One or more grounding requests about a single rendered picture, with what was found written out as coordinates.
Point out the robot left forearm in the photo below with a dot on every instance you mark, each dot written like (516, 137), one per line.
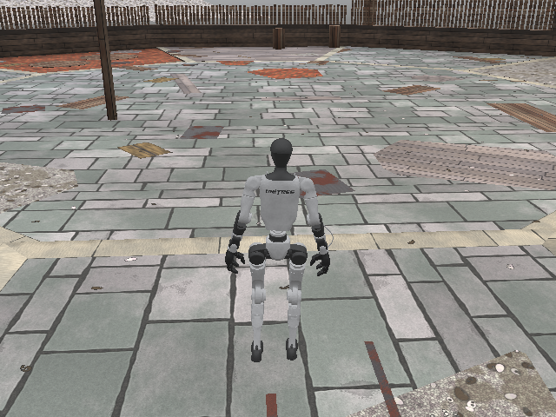
(237, 234)

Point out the robot right hand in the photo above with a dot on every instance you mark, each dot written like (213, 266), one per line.
(325, 262)

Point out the robot right thigh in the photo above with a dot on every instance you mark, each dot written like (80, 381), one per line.
(297, 262)

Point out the robot left upper arm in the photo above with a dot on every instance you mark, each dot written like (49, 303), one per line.
(248, 196)

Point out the robot right forearm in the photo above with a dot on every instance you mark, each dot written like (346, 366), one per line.
(320, 237)

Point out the humanoid robot torso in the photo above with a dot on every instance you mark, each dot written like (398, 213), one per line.
(279, 206)

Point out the robot left hand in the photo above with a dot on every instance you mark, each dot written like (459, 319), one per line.
(229, 259)

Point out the robot right upper arm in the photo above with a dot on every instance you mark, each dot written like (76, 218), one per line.
(311, 201)

